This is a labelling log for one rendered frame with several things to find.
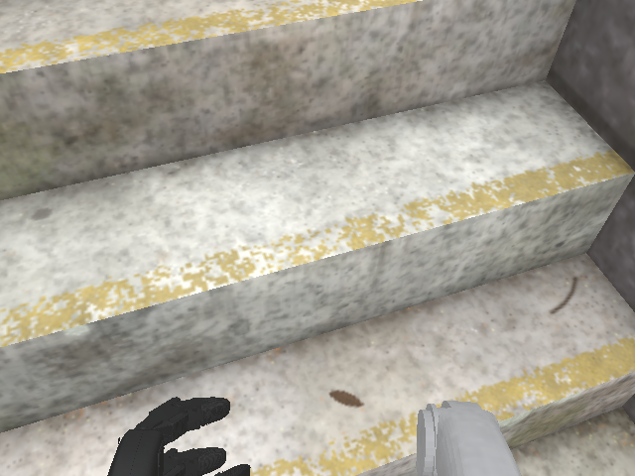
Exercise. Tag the left robot hand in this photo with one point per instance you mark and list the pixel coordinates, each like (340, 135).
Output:
(141, 450)

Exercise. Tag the right robot thigh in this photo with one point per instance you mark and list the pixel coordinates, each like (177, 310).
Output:
(461, 439)

